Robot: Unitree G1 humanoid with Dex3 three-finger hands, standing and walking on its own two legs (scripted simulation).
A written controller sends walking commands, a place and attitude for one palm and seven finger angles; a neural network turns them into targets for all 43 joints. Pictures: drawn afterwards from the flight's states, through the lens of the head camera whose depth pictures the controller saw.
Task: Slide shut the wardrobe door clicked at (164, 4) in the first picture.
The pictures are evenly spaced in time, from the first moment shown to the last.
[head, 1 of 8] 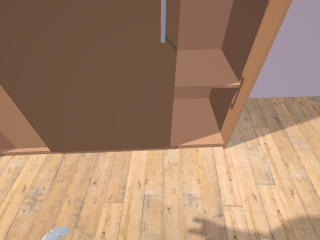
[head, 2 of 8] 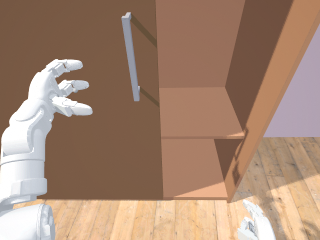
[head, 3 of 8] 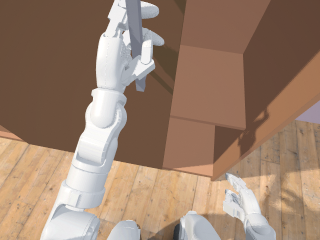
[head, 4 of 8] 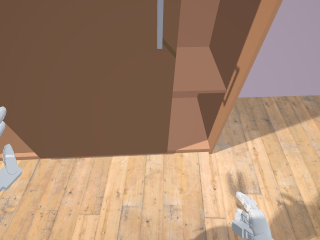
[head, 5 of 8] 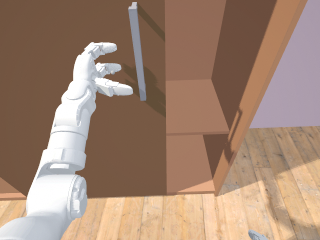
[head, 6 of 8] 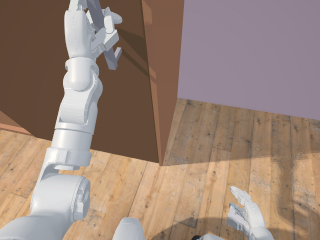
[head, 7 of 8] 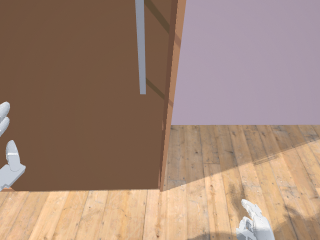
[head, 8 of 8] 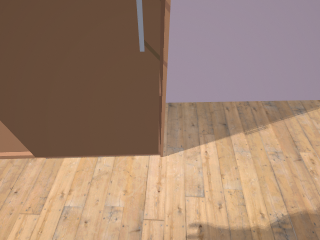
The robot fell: no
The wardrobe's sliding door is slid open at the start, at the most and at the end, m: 0.41 0.41 0.01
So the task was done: yes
